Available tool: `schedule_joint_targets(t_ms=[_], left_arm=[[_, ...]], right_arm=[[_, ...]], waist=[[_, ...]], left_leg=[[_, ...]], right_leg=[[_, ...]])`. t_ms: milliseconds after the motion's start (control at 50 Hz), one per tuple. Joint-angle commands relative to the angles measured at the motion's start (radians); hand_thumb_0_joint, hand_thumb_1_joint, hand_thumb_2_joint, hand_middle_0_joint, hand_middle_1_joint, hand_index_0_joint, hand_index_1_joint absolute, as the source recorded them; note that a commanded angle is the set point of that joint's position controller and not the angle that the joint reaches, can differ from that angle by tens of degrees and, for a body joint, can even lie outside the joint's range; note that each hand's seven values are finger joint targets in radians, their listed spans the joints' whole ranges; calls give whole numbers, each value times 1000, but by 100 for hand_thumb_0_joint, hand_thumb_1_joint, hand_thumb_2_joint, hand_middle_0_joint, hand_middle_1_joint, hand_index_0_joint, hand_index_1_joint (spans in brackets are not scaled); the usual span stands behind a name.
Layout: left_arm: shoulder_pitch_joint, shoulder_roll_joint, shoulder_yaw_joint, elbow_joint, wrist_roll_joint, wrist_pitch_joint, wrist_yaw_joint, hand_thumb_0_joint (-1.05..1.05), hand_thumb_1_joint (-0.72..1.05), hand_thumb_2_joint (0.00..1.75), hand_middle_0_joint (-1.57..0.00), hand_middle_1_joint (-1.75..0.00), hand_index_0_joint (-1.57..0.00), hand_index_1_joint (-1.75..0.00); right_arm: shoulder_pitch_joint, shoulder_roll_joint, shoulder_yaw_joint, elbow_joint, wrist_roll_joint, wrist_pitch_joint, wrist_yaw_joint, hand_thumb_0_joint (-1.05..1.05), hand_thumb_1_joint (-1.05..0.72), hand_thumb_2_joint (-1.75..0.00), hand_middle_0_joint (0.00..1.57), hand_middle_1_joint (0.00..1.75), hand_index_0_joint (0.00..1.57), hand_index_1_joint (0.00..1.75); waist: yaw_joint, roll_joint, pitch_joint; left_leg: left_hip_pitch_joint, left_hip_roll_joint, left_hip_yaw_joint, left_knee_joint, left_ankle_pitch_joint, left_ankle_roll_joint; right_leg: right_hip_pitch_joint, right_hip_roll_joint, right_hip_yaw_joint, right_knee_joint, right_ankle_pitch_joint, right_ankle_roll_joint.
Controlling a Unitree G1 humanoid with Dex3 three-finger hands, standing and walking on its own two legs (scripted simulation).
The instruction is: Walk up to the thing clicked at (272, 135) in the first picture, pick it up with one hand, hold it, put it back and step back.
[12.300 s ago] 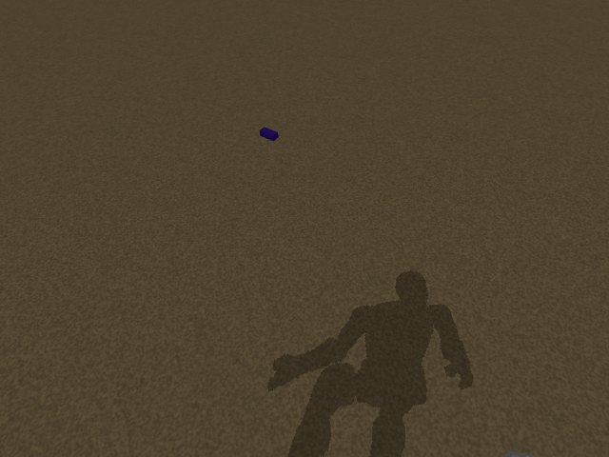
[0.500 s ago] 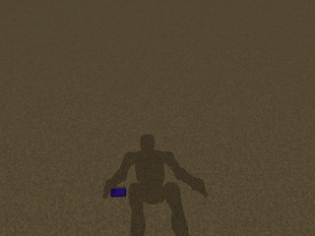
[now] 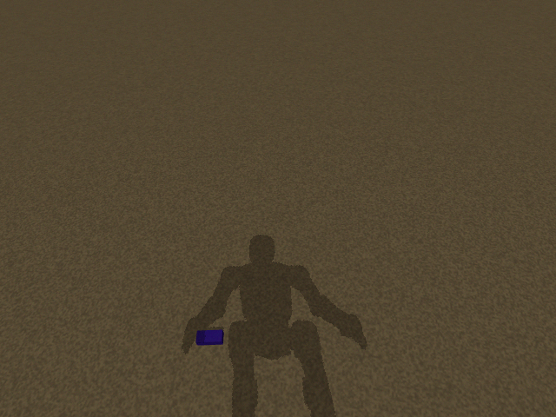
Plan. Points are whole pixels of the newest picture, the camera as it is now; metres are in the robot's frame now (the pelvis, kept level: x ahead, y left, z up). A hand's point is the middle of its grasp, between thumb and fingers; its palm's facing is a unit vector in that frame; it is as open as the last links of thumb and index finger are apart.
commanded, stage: stand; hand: left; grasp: from above
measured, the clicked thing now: (210, 337) +0.46 +0.29 -0.77
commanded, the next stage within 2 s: rise first in 0.30 s
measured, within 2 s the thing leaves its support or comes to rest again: neither
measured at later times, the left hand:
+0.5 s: hand out of the picture +0.10 +0.25 -0.16, palm faces +0.04 -0.94 -0.34, open 7.6 cm
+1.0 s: hand out of the picture +0.14 +0.26 -0.21, palm faces -0.10 -0.91 -0.41, open 12.6 cm
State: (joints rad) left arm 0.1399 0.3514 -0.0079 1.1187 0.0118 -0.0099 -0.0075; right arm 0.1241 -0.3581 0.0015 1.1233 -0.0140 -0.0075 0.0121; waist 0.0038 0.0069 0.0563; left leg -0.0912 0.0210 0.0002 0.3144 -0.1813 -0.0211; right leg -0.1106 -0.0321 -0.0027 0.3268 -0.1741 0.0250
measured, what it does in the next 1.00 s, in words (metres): lowers itself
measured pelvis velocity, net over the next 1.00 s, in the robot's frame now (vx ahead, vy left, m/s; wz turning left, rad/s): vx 0.00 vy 0.01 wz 0.00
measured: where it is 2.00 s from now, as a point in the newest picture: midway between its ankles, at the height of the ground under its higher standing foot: outside the picture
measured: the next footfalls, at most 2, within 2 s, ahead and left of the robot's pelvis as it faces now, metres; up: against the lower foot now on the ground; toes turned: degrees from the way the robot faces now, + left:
none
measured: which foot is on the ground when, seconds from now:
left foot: down 0.00-1.00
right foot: down 0.00-1.00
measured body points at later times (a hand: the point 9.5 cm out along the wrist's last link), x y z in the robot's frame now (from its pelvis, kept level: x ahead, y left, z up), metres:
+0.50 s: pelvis -0.01 +0.00 -0.01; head +0.03 +0.00 +0.44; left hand +0.10 +0.30 -0.13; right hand +0.08 -0.29 -0.13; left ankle +0.00 +0.13 -0.75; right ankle +0.00 -0.13 -0.75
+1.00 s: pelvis +0.00 +0.01 -0.06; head +0.07 +0.02 +0.38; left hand +0.14 +0.31 -0.18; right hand +0.14 -0.25 -0.16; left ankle +0.00 +0.13 -0.75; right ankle +0.00 -0.13 -0.75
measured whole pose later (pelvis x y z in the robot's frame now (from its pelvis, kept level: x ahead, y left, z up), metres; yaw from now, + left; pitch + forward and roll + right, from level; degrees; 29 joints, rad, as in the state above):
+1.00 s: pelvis +0.00 +0.01 -0.06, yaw +0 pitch +13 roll -1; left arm 0.15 0.32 0.14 0.66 0.20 0.17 -0.02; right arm 0.23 -0.25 -0.04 0.62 0.01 -0.11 -0.01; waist -0.02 0.00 -0.08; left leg -0.72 0.03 -0.02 0.96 -0.47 -0.01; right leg -0.72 -0.03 0.00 0.92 -0.43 0.04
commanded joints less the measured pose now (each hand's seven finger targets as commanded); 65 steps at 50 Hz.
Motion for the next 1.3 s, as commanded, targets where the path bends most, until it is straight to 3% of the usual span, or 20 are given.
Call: schedule_joint_targets(t_ms=[0, 360, 380, 400, 420, 440, 460, 480, 500, 520, 540, 600, 620, 700, 760, 840, 920, 1020, 1040, 1280], left_arm=[[-35, 223, 45, -60, 0, -21, 15, 0, 90, 90, -20, -30, -20, -30], [-44, 223, 48, -56, -2, -21, 16, 0, 90, 90, -20, -30, -20, -30], [-48, 220, 46, -58, -2, -20, 14, 0, 82, 94, -19, -33, -17, -35], [-399, 46, 50, -409, -54, -117, 29, 0, 74, 92, -21, -41, -18, -43], [-519, 108, 73, -367, -51, -113, 39, 0, 66, 92, -22, -49, -18, -51], [-295, 205, 135, -163, -29, -76, 41, 0, 58, 88, -23, -57, -21, -59], [-250, 211, 147, -87, -8, -49, 30, 0, 50, 88, -21, -65, -20, -67], [-333, 232, 156, -109, 8, -49, 16, 0, 42, 85, -20, -73, -22, -75], [-334, 260, 187, -120, 36, -58, 7, 0, 34, 85, -22, -80, -23, -78], [-228, 269, 217, -82, 61, -48, 1, 0, 26, 84, -21, -87, -23, -85], [-130, 229, 219, -63, 80, -34, -11, 0, 18, 84, -20, -92, -23, -89], [-97, 207, 217, -163, 105, 18, -10, 0, -6, 83, -22, -94, -25, -92], [-98, 176, 198, -186, 110, 47, -9, 0, -14, 82, -22, -95, -24, -93], [-131, 184, 200, -301, 138, 134, -1, 0, -39, 82, -27, -92, -27, -92], [-109, 157, 207, -355, 152, 153, 7, 0, -38, 81, -30, -87, -30, -88], [-102, 175, 216, -489, 177, 147, 4, 0, -36, 78, -33, -84, -33, -85], [-47, 156, 200, -634, 188, 155, -1, 0, -31, 74, -38, -78, -36, -79], [62, 174, 225, -708, 205, 201, -1, 0, -31, 73, -41, -74, -39, -76], [84, 158, 209, -734, 205, 210, -3, 0, -31, 73, -40, -76, -38, -78], [183, 172, 224, -872, 235, 253, 1, 0, -31, 72, -40, -77, -39, -78]], right_arm=[[-30, -214, -44, -61, 4, -21, -17, 0, -90, -90, 20, 30, 20, 30], [-31, -209, -44, -66, 4, -19, -16, 0, -90, -90, 20, 30, 20, 30], [-25, -207, -42, -64, 5, -19, -16, 0, -88, -90, 20, 30, 20, 30], [-35, -38, 6, -350, 73, -74, -38, 0, -94, -90, 20, 30, 20, 30], [15, -70, -3, -291, 73, -75, -50, 0, -88, -89, 20, 30, 20, 30], [60, -107, -25, -288, 77, -64, -62, 0, -88, -89, 20, 30, 20, 30], [70, -100, -35, -299, 68, -57, -62, 0, -87, -89, 20, 30, 20, 30], [79, -95, -43, -326, 65, -62, -64, 0, -87, -89, 20, 30, 20, 30], [84, -96, -63, -350, 48, -70, -66, 0, -86, -89, 20, 30, 20, 30], [115, -90, -75, -357, 37, -74, -63, 0, -86, -89, 20, 30, 20, 30], [126, -81, -85, -373, 29, -75, -55, 0, -86, -89, 20, 30, 20, 30], [108, -73, -90, -456, 33, -82, -53, 0, -86, -89, 20, 30, 20, 30], [102, -70, -90, -475, 37, -82, -52, 0, -86, -89, 20, 30, 20, 30], [80, -66, -88, -548, 42, -90, -43, 0, -90, -90, 20, 30, 20, 30], [107, -55, -93, -568, 35, -111, -39, 0, -90, -90, 20, 30, 20, 30], [123, -49, -100, -595, 31, -137, -37, 0, -91, -90, 20, 30, 20, 30], [112, -48, -105, -633, 27, -154, -41, 0, -91, -90, 20, 30, 20, 30], [119, -41, -101, -651, 24, -168, -46, 0, -93, -90, 20, 30, 20, 30], [118, -43, -101, -663, 25, -171, -47, 0, -94, -91, 20, 30, 20, 30], [90, -24, -91, -726, 23, -206, -55, 0, -94, -91, 20, 30, 20, 30]], waist=[[-2, -15, -80], [-4, -8, -60], [-5, -10, -57], [-118, 27, -10], [-92, -8, -51], [-58, -36, -30], [-52, -59, -70], [-47, -77, -98], [-29, -41, -192], [-10, -16, -243], [15, 0, -267], [26, 51, -287], [12, 31, -265], [-4, -19, -252], [-12, -4, -274], [-22, 48, -321], [-30, 70, -361], [-32, 66, -399], [-35, 57, -408], [-38, 50, -427]], left_leg=[[-2, 113, -78, -42, 125, 41], [-11, 108, -83, -46, 94, 37], [-21, 107, -81, -50, 99, 36], [-138, -29, 50, 30, -48, 29], [-127, -33, 44, 50, -55, 32], [-157, -27, 44, 62, -58, 31], [-194, -37, 44, 113, -43, 35], [-218, -35, 38, 150, -29, 38], [-222, -35, 38, 180, -2, 34], [-254, -44, 37, 217, 23, 30], [-283, -47, 37, 248, 49, 26], [-284, -51, 36, 250, 76, 15], [-287, -45, 30, 246, 63, 15], [-348, -31, 19, 306, 39, 21], [-399, -24, 17, 376, 16, 19], [-454, -13, 4, 460, 23, 12], [-488, -1, -13, 520, 53, 7], [-542, 1, -17, 589, 55, 15], [-550, 2, -20, 603, 75, 15], [-708, -12, -14, 724, -65, 28]], right_leg=[[13, -102, 81, -45, 133, -40], [0, -100, 78, -51, 97, -42], [2, -100, 80, -50, 100, -43], [-225, 27, -5, 17, 6, -27], [-172, 25, -17, 25, -19, -25], [-167, 36, -29, 34, -50, -31], [-187, 30, -27, 62, -47, -31], [-208, 32, -28, 102, -24, -29], [-187, 24, -22, 150, 14, -31], [-184, 19, -19, 185, 40, -32], [-189, 20, -17, 218, 60, -36], [-193, 30, -20, 227, 66, -40], [-215, 36, -26, 226, 48, -40], [-292, 45, -40, 274, 7, -38], [-352, 46, -44, 345, -18, -36], [-446, 46, -41, 450, -22, -40], [-514, 47, -41, 524, -21, -42], [-545, 41, -38, 575, -13, -41], [-549, 40, -40, 587, 1, -41], [-668, 41, -35, 672, -90, -39]])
